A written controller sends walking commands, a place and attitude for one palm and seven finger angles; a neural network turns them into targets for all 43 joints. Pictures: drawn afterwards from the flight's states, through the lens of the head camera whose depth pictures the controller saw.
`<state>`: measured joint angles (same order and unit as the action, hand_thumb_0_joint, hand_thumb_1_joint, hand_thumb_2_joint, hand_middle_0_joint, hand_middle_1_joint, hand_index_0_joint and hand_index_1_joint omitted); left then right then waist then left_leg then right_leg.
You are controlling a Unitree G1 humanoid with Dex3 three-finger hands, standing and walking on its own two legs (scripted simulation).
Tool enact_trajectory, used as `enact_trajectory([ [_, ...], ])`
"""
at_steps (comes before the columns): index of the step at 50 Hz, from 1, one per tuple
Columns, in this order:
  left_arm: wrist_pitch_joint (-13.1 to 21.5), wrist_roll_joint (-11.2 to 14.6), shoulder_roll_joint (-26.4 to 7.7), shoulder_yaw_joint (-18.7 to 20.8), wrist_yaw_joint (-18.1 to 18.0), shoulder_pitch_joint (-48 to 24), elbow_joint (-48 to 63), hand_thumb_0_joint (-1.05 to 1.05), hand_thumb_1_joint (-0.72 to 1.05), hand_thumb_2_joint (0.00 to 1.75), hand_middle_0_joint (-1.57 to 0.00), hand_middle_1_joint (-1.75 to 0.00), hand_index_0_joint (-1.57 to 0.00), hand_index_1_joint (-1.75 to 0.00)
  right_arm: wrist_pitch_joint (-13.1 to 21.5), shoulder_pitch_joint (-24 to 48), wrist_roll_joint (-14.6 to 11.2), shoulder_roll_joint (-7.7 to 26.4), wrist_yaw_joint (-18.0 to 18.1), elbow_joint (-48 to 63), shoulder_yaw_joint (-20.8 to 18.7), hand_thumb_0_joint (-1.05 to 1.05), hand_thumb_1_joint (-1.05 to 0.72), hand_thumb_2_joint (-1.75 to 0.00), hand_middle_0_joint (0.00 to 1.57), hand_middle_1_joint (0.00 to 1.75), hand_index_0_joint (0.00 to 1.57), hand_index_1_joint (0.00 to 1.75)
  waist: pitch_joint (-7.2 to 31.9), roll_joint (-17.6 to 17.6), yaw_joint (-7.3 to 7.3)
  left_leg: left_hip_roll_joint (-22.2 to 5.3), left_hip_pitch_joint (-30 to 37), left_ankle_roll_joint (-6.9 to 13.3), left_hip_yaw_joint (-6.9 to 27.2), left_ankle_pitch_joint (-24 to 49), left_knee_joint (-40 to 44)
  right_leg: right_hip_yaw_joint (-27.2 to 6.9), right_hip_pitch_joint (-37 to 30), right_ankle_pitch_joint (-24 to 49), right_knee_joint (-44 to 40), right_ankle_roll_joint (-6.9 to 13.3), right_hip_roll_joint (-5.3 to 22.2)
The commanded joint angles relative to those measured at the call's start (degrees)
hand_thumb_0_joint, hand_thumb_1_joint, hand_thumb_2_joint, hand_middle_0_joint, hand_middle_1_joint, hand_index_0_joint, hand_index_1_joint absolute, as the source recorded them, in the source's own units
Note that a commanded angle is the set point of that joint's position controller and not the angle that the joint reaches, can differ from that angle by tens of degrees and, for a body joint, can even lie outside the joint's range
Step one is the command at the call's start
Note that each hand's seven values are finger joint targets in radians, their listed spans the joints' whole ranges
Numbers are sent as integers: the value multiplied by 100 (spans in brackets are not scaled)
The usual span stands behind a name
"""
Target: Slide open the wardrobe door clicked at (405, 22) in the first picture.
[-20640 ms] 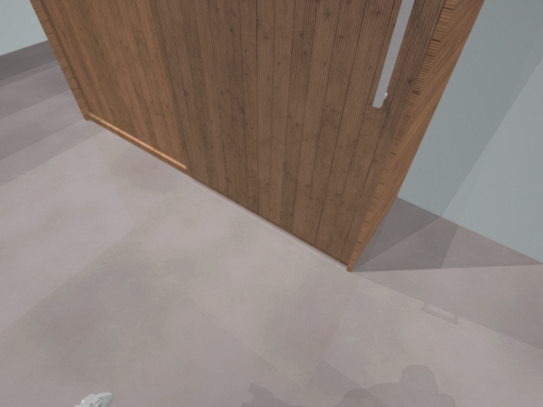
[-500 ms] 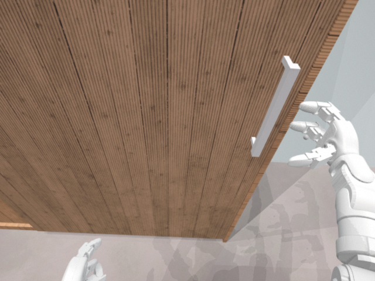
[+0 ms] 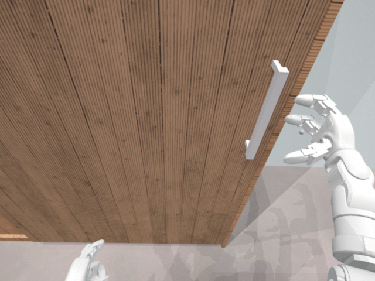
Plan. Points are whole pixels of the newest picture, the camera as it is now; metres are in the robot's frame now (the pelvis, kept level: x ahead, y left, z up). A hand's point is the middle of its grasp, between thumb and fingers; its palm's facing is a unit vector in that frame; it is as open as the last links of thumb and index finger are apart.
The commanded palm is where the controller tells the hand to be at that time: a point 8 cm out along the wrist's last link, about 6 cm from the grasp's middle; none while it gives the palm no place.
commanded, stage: move the hooked fingers beside the handle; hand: right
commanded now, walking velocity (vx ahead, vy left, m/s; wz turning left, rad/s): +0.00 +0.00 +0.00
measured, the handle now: (261, 115) +0.45 -0.13 +0.16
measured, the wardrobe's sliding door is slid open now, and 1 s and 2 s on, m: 0.00 0.00 0.00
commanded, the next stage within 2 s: feel for the door with the fingertips in 1.20 s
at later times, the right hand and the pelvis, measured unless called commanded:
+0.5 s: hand (294, 133) +0.39 -0.20 +0.15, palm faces -0.01 +1.00 -0.02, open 13.7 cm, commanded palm +0.37 -0.24 +0.16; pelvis +0.00 +0.00 +0.00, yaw +1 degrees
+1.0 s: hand (295, 137) +0.38 -0.19 +0.15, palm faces -0.01 +1.00 -0.02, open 14.0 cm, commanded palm +0.36 -0.24 +0.16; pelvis +0.00 +0.00 +0.00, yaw +0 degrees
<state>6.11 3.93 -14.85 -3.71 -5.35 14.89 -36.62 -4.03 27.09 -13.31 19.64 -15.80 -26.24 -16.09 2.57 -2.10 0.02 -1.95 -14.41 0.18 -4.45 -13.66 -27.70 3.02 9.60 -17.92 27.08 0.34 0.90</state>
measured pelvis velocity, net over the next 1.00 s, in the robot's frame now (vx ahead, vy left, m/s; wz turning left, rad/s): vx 0.00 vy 0.00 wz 0.01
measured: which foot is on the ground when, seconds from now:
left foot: down 0.00-1.00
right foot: down 0.00-1.00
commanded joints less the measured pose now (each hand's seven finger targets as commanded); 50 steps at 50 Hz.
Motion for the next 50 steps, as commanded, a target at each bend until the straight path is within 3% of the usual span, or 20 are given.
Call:
enact_trajectory([
  [1, 231, 61, -813, 301, -40, -408, 819, 0, 90, 90, -20, -30, -20, -30, -128, 2049, -4, 956, -72, 436, -45, 0, 50, -30, 30, 120, 30, 120, 709, 208, 112, 62, 318, 166, 142, 1301, 229, -225, 260, 1325, -332, 105, -9],
  [7, 335, -30, -698, 323, -59, -465, 1007, 0, 90, 90, -20, -30, -20, -30, 608, 3052, -71, 1550, 101, 1929, -516, 0, 50, -30, 30, 120, 30, 120, 2170, 23, 41, 86, 1021, 162, 276, 1954, 58, -233, -363, 1990, -158, 130, -15],
  [9, 359, -46, -681, 294, -66, -418, 915, 0, 90, 90, -20, -30, -20, -30, 772, 3157, -45, 1667, 170, 1936, -567, 0, 50, -30, 30, 120, 30, 120, 2115, -157, 62, 102, 1020, 160, 284, 1999, 78, -241, -419, 2068, -190, 113, 9],
  [11, 379, -23, -688, 273, -76, -359, 777, 0, 90, 90, -20, -30, -20, -30, 708, 3085, 4, 1377, 193, 1357, -333, 0, 50, -30, 30, 120, 30, 120, 1575, -45, 142, 110, 766, 167, 219, 1815, 146, -262, -272, 1879, -269, 97, 27],
  [13, 315, -5, -779, 288, -68, -320, 705, 0, 90, 90, -20, -30, -20, -30, 439, 2491, 68, 1439, 157, 553, -425, 0, 50, -30, 30, 120, 30, 120, 1146, 164, 65, 94, 659, 173, 215, 1596, 212, -223, 34, 1609, -326, 124, 28],
  [16, 185, 40, -863, 287, -55, -246, 669, 0, 90, 90, -20, -30, -20, -30, -11, 2163, 88, 1374, 26, -450, -360, 0, 50, -30, 30, 120, 30, 120, 534, 367, 111, 54, 335, 137, 224, 1145, 307, -164, 561, 1068, -370, 124, -3],
  [18, 134, 37, -915, 335, -29, -219, 763, 0, 90, 90, -20, -30, -20, -30, -54, 2186, 106, 1499, -51, -457, -416, 0, 50, -30, 30, 120, 30, 120, 746, 425, 71, 31, 449, 144, 246, 1235, 241, -138, 577, 1168, -300, 135, 0],
  [22, 209, 15, -801, 370, -5, -207, 961, 0, 90, 90, -20, -30, -20, -30, 425, 2636, 35, 1472, -125, 593, -387, 0, 50, -30, 30, 120, 30, 120, 1782, 144, 86, 72, 785, 157, 287, 1822, 46, -137, 100, 1733, -121, 147, -9],
  [25, 227, 23, -806, 372, -11, -170, 916, 0, 90, 90, -20, -30, -20, -30, 614, 2845, -58, 1457, -111, 805, -379, 0, 50, -30, 30, 120, 30, 120, 1773, 263, 145, 109, 778, 136, 289, 1780, 75, -153, 60, 1661, -130, 156, 7],
  [27, 278, 27, -787, 347, -39, -202, 869, 0, 90, 90, -20, -30, -20, -30, 674, 3174, -82, 1322, -85, 945, -238, 0, 50, -30, 30, 120, 30, 120, 1631, 38, 213, 110, 627, 148, 281, 1645, 138, -181, -40, 1559, -169, 156, -3],
  [29, 281, 8, -797, 349, -45, -205, 846, 0, 90, 90, -20, -30, -20, -30, 698, 3166, -8, 1689, -5, 1071, -502, 0, 50, -30, 30, 120, 30, 120, 1694, -74, 132, 112, 760, 156, 304, 1711, 139, -193, -81, 1669, -201, 168, 3],
  [31, 310, 5, -741, 330, -38, -254, 858, 0, 90, 90, -20, -30, -20, -30, 681, 2992, 36, 1488, 53, 1155, -379, 0, 50, -30, 30, 120, 30, 120, 1650, -362, 82, 96, 787, 181, 281, 1798, 132, -175, -132, 1776, -228, 140, -24],
  [33, 293, -1, -780, 334, -22, -258, 844, 0, 90, 90, -20, -30, -20, -30, 592, 2632, 61, 1589, 88, 956, -486, 0, 50, -30, 30, 120, 30, 120, 1520, -203, 19, 91, 836, 185, 268, 1841, 145, -164, -57, 1818, -249, 139, 9],
  [35, 261, 5, -804, 334, -17, -223, 821, 0, 90, 90, -20, -30, -20, -30, 437, 2274, 4, 1631, 85, 507, -676, 0, 50, -30, 30, 120, 30, 120, 1292, 394, -4, 104, 865, 152, 230, 1808, 170, -168, 207, 1678, -321, 149, 16],
  [36, 241, 25, -814, 338, -11, -253, 833, 0, 90, 90, -20, -30, -20, -30, 386, 2182, -8, 1575, 51, 523, -632, 0, 50, -30, 30, 120, 30, 120, 1245, 339, 2, 104, 834, 153, 233, 1793, 177, -144, 226, 1647, -337, 145, 16],
  [38, 228, 28, -826, 347, 10, -298, 910, 0, 90, 90, -20, -30, -20, -30, 295, 1927, -27, 1460, -16, 492, -575, 0, 50, -30, 30, 120, 30, 120, 1239, 380, -56, 83, 871, 161, 232, 1903, 149, -118, 205, 1751, -318, 147, 24],
  [41, 214, 44, -778, 336, 30, -336, 990, 0, 90, 90, -20, -30, -20, -30, 289, 2091, -23, 1207, -77, 888, -312, 0, 50, -30, 30, 120, 30, 120, 1311, 190, 20, 96, 779, 160, 210, 2008, 118, -114, 71, 1879, -284, 135, 12],
  [43, 210, 41, -799, 352, 11, -317, 960, 0, 90, 90, -20, -30, -20, -30, 347, 2390, -29, 1279, -68, 1057, -282, 0, 50, -30, 30, 120, 30, 120, 1283, 279, 114, 113, 679, 146, 227, 1844, 168, -117, 6, 1736, -250, 157, 32],
  [47, 286, 17, -710, 333, -45, -402, 993, 0, 90, 90, -20, -30, -20, -30, 527, 2857, -22, 1316, 19, 1725, -284, 0, 50, -30, 30, 120, 30, 120, 1721, -204, 114, 126, 771, 172, 256, 1891, 153, -167, -351, 1910, -231, 136, -2],
  [50, 320, -7, -693, 305, -62, -409, 909, 0, 90, 90, -20, -30, -20, -30, 546, 2805, -22, 1279, 63, 1679, -265, 0, 50, -30, 30, 120, 30, 120, 1693, -114, 112, 131, 831, 170, 227, 2004, 162, -202, -398, 2049, -257, 122, 12],
])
